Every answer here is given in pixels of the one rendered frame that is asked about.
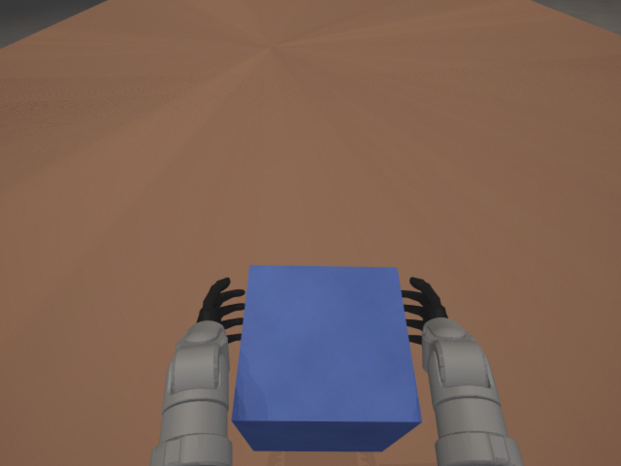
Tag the robot left hand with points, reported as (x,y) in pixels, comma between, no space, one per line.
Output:
(214,300)

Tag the robot left forearm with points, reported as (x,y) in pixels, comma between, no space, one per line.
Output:
(196,401)

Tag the carton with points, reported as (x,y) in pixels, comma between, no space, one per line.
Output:
(325,361)

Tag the robot right forearm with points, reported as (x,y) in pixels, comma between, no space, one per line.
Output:
(470,421)

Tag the robot right hand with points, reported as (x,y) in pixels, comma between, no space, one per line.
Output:
(430,301)

